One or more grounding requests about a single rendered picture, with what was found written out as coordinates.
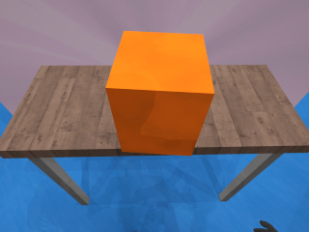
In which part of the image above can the robot right hand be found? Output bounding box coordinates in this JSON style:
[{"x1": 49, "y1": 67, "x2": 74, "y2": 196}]
[{"x1": 253, "y1": 220, "x2": 278, "y2": 232}]

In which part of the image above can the table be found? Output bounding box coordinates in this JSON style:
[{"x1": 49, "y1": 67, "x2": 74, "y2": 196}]
[{"x1": 0, "y1": 65, "x2": 309, "y2": 206}]

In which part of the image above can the carton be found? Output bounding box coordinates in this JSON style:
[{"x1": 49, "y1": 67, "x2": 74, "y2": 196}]
[{"x1": 105, "y1": 31, "x2": 214, "y2": 157}]

